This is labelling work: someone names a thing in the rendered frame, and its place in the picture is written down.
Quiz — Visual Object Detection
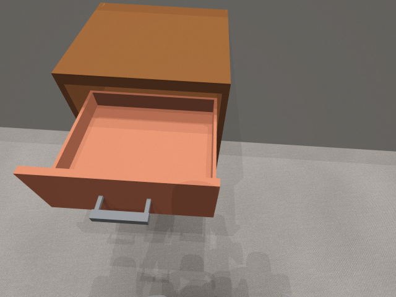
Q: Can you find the cabinet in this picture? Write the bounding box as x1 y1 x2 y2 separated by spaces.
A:
51 2 231 163

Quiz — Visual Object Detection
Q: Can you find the handle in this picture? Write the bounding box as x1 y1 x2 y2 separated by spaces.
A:
89 196 152 225

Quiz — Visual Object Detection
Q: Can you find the drawer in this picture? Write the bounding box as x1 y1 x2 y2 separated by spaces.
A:
13 90 220 217

